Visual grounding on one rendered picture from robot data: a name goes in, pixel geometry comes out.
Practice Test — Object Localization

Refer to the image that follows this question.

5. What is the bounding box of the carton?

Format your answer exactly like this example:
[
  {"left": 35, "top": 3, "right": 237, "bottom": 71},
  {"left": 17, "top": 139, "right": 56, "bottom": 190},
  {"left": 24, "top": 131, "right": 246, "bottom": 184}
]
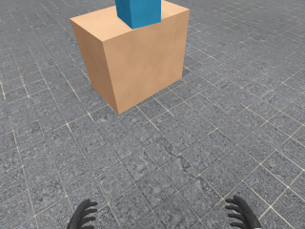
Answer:
[{"left": 114, "top": 0, "right": 161, "bottom": 30}]

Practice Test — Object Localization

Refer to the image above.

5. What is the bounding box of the pedestal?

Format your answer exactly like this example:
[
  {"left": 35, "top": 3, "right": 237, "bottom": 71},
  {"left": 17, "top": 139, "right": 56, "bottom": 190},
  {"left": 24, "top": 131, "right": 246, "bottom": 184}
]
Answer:
[{"left": 70, "top": 0, "right": 190, "bottom": 115}]

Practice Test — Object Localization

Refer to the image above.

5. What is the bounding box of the left robot hand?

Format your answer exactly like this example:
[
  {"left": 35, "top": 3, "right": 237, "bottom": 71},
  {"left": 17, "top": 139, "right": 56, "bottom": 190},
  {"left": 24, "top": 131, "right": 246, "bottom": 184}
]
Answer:
[{"left": 66, "top": 198, "right": 98, "bottom": 229}]

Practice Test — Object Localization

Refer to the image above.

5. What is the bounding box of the right robot hand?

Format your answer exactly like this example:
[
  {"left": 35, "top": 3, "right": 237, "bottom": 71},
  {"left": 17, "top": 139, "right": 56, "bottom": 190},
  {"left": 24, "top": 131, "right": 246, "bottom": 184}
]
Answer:
[{"left": 225, "top": 196, "right": 263, "bottom": 229}]

